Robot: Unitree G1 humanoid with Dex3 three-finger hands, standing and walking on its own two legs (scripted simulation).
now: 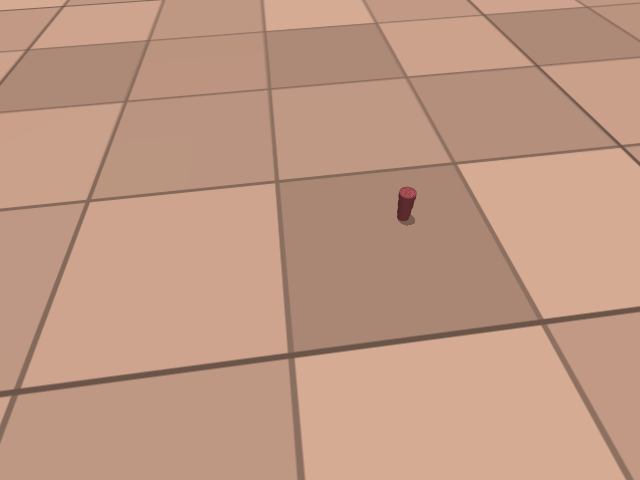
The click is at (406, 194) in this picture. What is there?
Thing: tapered cup
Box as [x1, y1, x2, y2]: [397, 187, 416, 220]
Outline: 410,187 403,187 399,190 397,217 400,220 406,220 408,218 415,198 416,192 414,189
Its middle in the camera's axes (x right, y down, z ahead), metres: +0.36 -0.14 +1.66
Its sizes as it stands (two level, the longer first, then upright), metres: 0.072 0.072 0.148
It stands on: the floor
